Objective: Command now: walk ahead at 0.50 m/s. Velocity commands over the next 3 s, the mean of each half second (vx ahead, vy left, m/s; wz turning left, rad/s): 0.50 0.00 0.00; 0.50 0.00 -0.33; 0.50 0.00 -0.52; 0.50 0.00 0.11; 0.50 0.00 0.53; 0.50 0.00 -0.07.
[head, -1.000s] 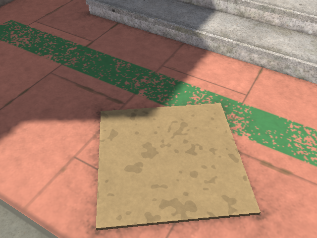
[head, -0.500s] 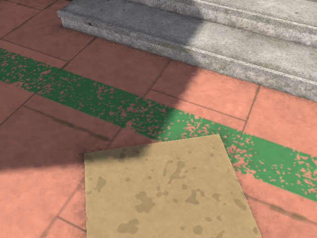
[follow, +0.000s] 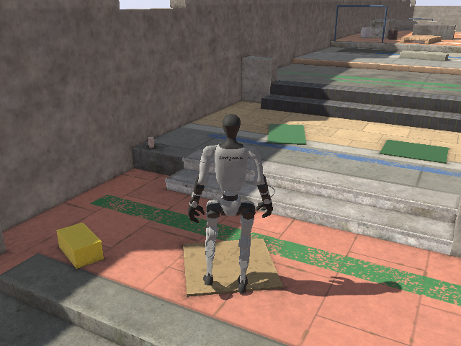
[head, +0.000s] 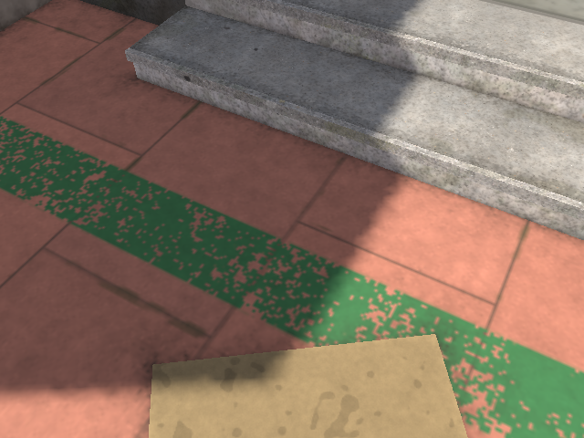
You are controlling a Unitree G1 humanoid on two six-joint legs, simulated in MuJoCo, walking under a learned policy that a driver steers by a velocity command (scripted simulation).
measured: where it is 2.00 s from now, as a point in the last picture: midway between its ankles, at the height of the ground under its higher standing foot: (363, 258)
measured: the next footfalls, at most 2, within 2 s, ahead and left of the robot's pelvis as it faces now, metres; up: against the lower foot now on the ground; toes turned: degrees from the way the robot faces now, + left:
left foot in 0.32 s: +0.31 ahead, +0.17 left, +0.00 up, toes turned +3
right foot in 0.88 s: +0.62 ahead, -0.08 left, +0.00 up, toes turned -11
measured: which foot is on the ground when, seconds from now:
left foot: up 0.00-0.30, down 0.32-0.90, up 0.92-1.00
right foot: down 0.00-0.34, up 0.36-0.86, down 0.88-1.00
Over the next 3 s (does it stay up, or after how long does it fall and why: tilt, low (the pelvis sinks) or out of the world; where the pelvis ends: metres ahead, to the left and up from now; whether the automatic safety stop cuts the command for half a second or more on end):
stays up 1.61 -0.11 0.10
